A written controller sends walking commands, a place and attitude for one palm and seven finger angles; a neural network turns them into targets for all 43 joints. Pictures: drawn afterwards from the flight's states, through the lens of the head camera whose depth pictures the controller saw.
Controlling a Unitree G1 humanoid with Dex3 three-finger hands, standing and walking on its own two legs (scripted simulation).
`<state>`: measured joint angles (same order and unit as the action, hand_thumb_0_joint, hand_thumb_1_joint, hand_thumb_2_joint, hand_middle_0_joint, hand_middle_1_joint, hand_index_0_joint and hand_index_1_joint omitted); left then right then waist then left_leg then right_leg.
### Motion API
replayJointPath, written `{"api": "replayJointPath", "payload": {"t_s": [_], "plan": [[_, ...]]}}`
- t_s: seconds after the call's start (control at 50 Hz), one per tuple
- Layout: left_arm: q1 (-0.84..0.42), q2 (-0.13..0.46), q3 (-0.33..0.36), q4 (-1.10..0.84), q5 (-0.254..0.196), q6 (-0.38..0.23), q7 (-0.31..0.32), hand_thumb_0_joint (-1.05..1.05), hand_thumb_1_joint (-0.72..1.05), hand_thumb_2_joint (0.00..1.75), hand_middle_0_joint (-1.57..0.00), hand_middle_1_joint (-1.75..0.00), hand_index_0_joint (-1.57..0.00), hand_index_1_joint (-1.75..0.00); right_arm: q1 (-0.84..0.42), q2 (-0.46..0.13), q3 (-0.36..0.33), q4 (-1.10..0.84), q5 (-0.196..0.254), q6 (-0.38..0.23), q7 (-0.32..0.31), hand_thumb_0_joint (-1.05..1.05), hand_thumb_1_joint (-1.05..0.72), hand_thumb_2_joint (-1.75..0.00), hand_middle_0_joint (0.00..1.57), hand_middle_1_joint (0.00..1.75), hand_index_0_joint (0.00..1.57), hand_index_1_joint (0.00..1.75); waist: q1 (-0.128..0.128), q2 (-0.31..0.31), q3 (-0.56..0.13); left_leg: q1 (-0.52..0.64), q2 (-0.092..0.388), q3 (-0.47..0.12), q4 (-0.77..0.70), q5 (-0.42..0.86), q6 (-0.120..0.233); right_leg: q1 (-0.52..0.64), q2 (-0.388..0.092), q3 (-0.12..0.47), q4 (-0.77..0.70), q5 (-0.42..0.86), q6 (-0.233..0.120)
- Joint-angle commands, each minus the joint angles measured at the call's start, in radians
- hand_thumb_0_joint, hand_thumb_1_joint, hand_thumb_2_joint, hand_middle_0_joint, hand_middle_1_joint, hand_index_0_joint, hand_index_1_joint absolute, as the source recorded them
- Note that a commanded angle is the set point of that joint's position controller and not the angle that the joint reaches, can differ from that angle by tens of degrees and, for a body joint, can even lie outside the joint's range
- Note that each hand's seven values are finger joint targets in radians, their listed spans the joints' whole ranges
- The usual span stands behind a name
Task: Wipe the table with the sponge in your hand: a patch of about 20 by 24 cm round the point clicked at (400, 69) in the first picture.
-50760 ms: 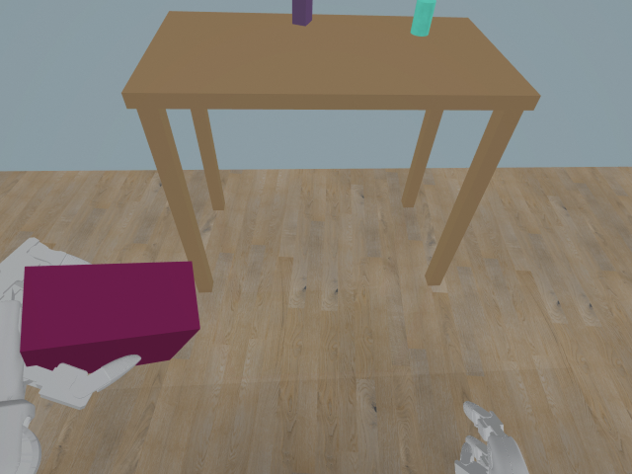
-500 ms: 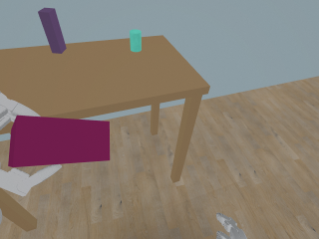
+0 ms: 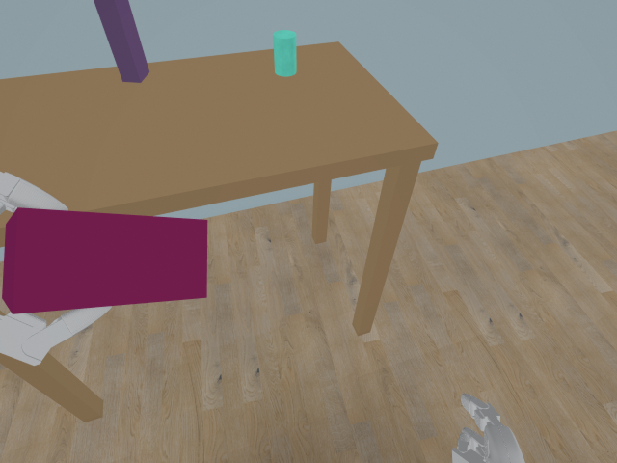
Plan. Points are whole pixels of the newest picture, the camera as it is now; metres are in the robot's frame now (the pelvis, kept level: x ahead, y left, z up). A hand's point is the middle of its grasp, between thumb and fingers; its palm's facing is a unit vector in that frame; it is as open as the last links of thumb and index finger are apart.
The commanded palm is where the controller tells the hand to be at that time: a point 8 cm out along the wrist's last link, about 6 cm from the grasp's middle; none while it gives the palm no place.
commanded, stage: stop stepping back and stand still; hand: left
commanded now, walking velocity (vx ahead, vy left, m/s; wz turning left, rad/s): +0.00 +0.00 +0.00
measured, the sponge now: (129, 259) +0.25 +0.18 +0.21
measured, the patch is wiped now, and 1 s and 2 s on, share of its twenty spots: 1.00 1.00 1.00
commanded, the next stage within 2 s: stand and wait in 0.64 s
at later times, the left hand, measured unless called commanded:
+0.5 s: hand out of the picture +0.17 +0.27 +0.26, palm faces +0.50 -0.78 -0.38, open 10.5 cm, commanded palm +0.12 +0.31 +0.27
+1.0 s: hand out of the picture +0.17 +0.27 +0.26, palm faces +0.50 -0.77 -0.39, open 10.5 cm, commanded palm +0.11 +0.31 +0.27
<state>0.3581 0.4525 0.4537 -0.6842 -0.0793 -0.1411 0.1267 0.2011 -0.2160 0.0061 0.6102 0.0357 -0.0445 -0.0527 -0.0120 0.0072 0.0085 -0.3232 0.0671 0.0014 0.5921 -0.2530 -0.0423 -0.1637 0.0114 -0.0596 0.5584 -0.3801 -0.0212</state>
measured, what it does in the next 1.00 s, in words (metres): stands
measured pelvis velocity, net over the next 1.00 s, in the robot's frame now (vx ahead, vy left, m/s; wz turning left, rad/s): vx -0.04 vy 0.03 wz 0.01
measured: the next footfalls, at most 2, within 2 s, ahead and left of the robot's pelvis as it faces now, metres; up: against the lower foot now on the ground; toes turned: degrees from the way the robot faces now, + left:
none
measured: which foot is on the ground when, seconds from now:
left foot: down 0.00-1.00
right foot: down 0.00-1.00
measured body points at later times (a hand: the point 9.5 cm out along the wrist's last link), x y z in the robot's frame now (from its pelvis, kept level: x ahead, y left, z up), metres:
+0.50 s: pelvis -0.04 +0.03 +0.01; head -0.03 +0.03 +0.46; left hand +0.14 +0.30 +0.28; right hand +0.14 -0.20 -0.08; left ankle +0.04 +0.15 -0.73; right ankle -0.05 -0.10 -0.73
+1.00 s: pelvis -0.04 +0.03 +0.01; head -0.03 +0.02 +0.46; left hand +0.14 +0.31 +0.28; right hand +0.13 -0.20 -0.08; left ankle +0.04 +0.15 -0.73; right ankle -0.05 -0.10 -0.73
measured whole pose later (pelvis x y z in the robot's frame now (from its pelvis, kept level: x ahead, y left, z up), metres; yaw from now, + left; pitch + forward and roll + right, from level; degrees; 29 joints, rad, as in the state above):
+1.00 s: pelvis -0.04 +0.03 +0.01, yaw +1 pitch -2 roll -2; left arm 0.33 0.43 0.48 -0.62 -0.07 -0.16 0.14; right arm 0.18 -0.20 0.02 0.62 0.03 -0.06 -0.05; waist 0.01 0.06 0.04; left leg -0.34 0.05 -0.01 0.52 -0.15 -0.01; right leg -0.16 0.00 -0.07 0.45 -0.26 0.01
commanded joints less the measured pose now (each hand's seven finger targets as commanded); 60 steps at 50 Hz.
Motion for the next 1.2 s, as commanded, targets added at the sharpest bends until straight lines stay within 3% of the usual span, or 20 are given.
{"api": "replayJointPath", "payload": {"t_s": [0.0,0.02,0.1,0.16,0.22,0.24,0.32,0.38,0.6,0.7,0.72,0.74,0.82,0.9,0.96,1.02,1.04,1.08,1.12,1.18], "plan": [[-0.145,0.195,0.157,-0.171,-0.003,-0.064,0.038,0.00,0.10,1.30,-1.20,-1.60,-1.20,-1.60,-0.085,-0.104,-0.041,-0.155,-0.002,-0.043,-0.004,0.00,-0.90,-0.90,0.20,0.30,0.20,0.30,0.006,0.130,-0.215,0.195,0.063,-0.065,-0.045,0.525,0.075,0.012,-0.056,0.060,-0.047,0.508,0.020],[-0.135,0.191,0.156,-0.144,-0.002,-0.060,0.035,0.00,0.10,1.30,-1.20,-1.60,-1.20,-1.60,-0.093,-0.105,-0.040,-0.155,-0.002,-0.047,-0.006,0.00,-0.90,-0.90,0.20,0.30,0.20,0.30,0.007,0.152,-0.210,0.205,0.070,-0.082,-0.063,0.507,0.082,-0.004,-0.046,0.057,-0.054,0.444,0.022],[-0.135,0.160,0.130,-0.084,-0.003,-0.047,0.029,0.00,0.10,1.30,-1.20,-1.60,-1.20,-1.60,-0.100,-0.106,-0.039,-0.148,-0.002,-0.041,-0.001,0.00,-0.90,-0.90,0.20,0.30,0.20,0.30,0.003,0.037,-0.169,0.132,0.062,-0.075,-0.072,0.316,0.074,0.006,-0.052,0.070,-0.126,0.355,0.014],[-0.113,0.153,0.116,-0.103,-0.005,-0.049,0.024,0.00,0.10,1.30,-1.20,-1.60,-1.20,-1.60,-0.116,-0.101,-0.031,-0.153,-0.006,-0.042,0.000,0.00,-0.90,-0.90,0.20,0.30,0.20,0.30,0.003,0.038,-0.147,0.108,0.054,-0.079,-0.099,0.239,0.073,-0.010,-0.061,0.071,-0.140,0.314,0.010],[-0.120,0.188,0.140,-0.183,-0.003,-0.060,0.029,0.00,0.10,1.30,-1.20,-1.60,-1.20,-1.60,-0.136,-0.104,-0.029,-0.167,-0.013,-0.049,-0.004,0.00,-0.90,-0.90,0.20,0.30,0.20,0.30,0.009,0.102,-0.140,0.089,0.046,-0.090,-0.149,0.143,0.075,-0.015,-0.057,0.068,-0.148,0.245,0.005],[-0.111,0.158,0.117,-0.186,-0.006,-0.064,0.028,0.00,0.10,1.30,-1.20,-1.60,-1.20,-1.60,-0.136,-0.090,-0.021,-0.159,-0.014,-0.050,-0.004,0.00,-0.90,-0.90,0.20,0.30,0.20,0.30,0.007,0.102,-0.136,0.079,0.048,-0.095,-0.164,0.116,0.078,-0.010,-0.051,0.062,-0.148,0.229,0.006],[-0.128,0.204,0.159,-0.225,-0.002,-0.075,0.041,0.00,0.10,1.30,-1.20,-1.60,-1.20,-1.60,-0.141,-0.097,-0.026,-0.160,-0.019,-0.056,-0.010,0.00,-0.90,-0.90,0.20,0.30,0.20,0.30,0.010,0.121,-0.125,0.062,0.037,-0.100,-0.195,0.031,0.072,-0.013,-0.046,0.064,-0.171,0.166,0.001],[-0.129,0.163,0.135,-0.167,-0.003,-0.075,0.044,0.00,0.10,1.30,-1.20,-1.60,-1.20,-1.60,-0.130,-0.090,-0.027,-0.148,-0.017,-0.055,-0.012,0.00,-0.90,-0.90,0.20,0.30,0.20,0.30,0.007,0.131,-0.115,0.058,0.035,-0.096,-0.210,-0.016,0.065,-0.017,-0.039,0.059,-0.192,0.119,-0.003],[-0.154,0.137,0.088,-0.118,0.006,-0.064,0.036,0.00,0.10,1.30,-1.20,-1.60,-1.20,-1.60,-0.135,-0.099,-0.033,-0.156,-0.011,-0.061,-0.011,0.00,-0.90,-0.90,0.20,0.30,0.20,0.30,0.007,0.061,-0.090,0.070,0.020,-0.083,-0.181,-0.027,0.059,-0.060,-0.058,0.072,-0.235,0.075,-0.006],[-0.137,0.160,0.113,-0.190,0.006,-0.074,0.043,0.00,0.10,1.30,-1.20,-1.60,-1.20,-1.60,-0.144,-0.095,-0.030,-0.160,-0.017,-0.067,-0.011,0.00,-0.90,-0.90,0.20,0.30,0.20,0.30,0.011,0.112,-0.102,0.053,0.025,-0.101,-0.206,-0.018,0.065,-0.029,-0.045,0.059,-0.204,0.105,0.000],[-0.131,0.190,0.144,-0.197,0.007,-0.075,0.046,0.00,0.10,1.30,-1.20,-1.60,-1.20,-1.60,-0.142,-0.103,-0.036,-0.163,-0.018,-0.069,-0.013,0.00,-0.90,-0.90,0.20,0.30,0.20,0.30,0.013,0.117,-0.113,0.053,0.023,-0.103,-0.204,-0.011,0.063,-0.021,-0.047,0.061,-0.202,0.108,-0.001],[-0.118,0.162,0.125,-0.186,0.004,-0.077,0.044,0.00,0.10,1.30,-1.20,-1.60,-1.20,-1.60,-0.139,-0.088,-0.029,-0.154,-0.016,-0.066,-0.010,0.00,-0.90,-0.90,0.20,0.30,0.20,0.30,0.010,0.106,-0.110,0.050,0.026,-0.102,-0.200,0.002,0.065,-0.015,-0.049,0.063,-0.200,0.124,-0.002],[-0.108,0.174,0.146,-0.156,0.003,-0.075,0.047,0.00,0.10,1.30,-1.20,-1.60,-1.20,-1.60,-0.129,-0.103,-0.039,-0.154,-0.015,-0.066,-0.010,0.00,-0.90,-0.90,0.20,0.30,0.20,0.30,0.009,0.123,-0.117,0.068,0.027,-0.099,-0.189,0.034,0.058,-0.021,-0.051,0.062,-0.196,0.140,-0.002],[-0.115,0.147,0.125,-0.097,0.000,-0.067,0.043,0.00,0.10,1.30,-1.20,-1.60,-1.20,-1.60,-0.123,-0.096,-0.037,-0.147,-0.009,-0.060,-0.008,0.00,-0.90,-0.90,0.20,0.30,0.20,0.30,0.006,0.061,-0.100,0.076,0.028,-0.084,-0.169,0.034,0.058,-0.040,-0.053,0.068,-0.213,0.140,0.001],[-0.120,0.138,0.110,-0.100,0.000,-0.065,0.037,0.00,0.10,1.30,-1.20,-1.60,-1.20,-1.60,-0.125,-0.100,-0.038,-0.150,-0.007,-0.060,-0.006,0.00,-0.90,-0.90,0.20,0.30,0.20,0.30,0.006,0.056,-0.109,0.084,0.031,-0.084,-0.160,0.069,0.059,-0.035,-0.058,0.068,-0.203,0.168,0.005],[-0.121,0.170,0.133,-0.132,0.003,-0.068,0.038,0.00,0.10,1.30,-1.20,-1.60,-1.20,-1.60,-0.135,-0.105,-0.039,-0.157,-0.011,-0.066,-0.007,0.00,-0.90,-0.90,0.20,0.30,0.20,0.30,0.010,0.077,-0.115,0.083,0.028,-0.088,-0.165,0.067,0.064,-0.030,-0.059,0.070,-0.200,0.171,0.005],[-0.117,0.142,0.106,-0.138,0.001,-0.068,0.036,0.00,0.10,1.30,-1.20,-1.60,-1.20,-1.60,-0.133,-0.095,-0.033,-0.154,-0.010,-0.065,-0.006,0.00,-0.90,-0.90,0.20,0.30,0.20,0.30,0.008,0.075,-0.112,0.074,0.031,-0.090,-0.166,0.069,0.066,-0.021,-0.059,0.069,-0.196,0.177,0.006],[-0.121,0.152,0.115,-0.155,0.002,-0.072,0.038,0.00,0.10,1.30,-1.20,-1.60,-1.20,-1.60,-0.137,-0.098,-0.035,-0.155,-0.012,-0.065,-0.005,0.00,-0.90,-0.90,0.20,0.30,0.20,0.30,0.009,0.071,-0.109,0.066,0.027,-0.087,-0.161,0.058,0.064,-0.021,-0.061,0.070,-0.200,0.168,0.004],[-0.122,0.185,0.144,-0.176,0.004,-0.074,0.042,0.00,0.10,1.30,-1.20,-1.60,-1.20,-1.60,-0.140,-0.106,-0.040,-0.159,-0.015,-0.067,-0.007,0.00,-0.90,-0.90,0.20,0.30,0.20,0.30,0.011,0.084,-0.110,0.067,0.021,-0.084,-0.154,0.058,0.062,-0.024,-0.068,0.078,-0.206,0.164,0.000],[-0.107,0.166,0.136,-0.191,0.000,-0.081,0.044,0.00,0.10,1.30,-1.20,-1.60,-1.20,-1.60,-0.133,-0.097,-0.037,-0.153,-0.014,-0.066,-0.005,0.00,-0.90,-0.90,0.20,0.30,0.20,0.30,0.010,0.101,-0.128,0.077,0.027,-0.089,-0.154,0.092,0.064,-0.008,-0.063,0.071,-0.186,0.198,0.002]]}}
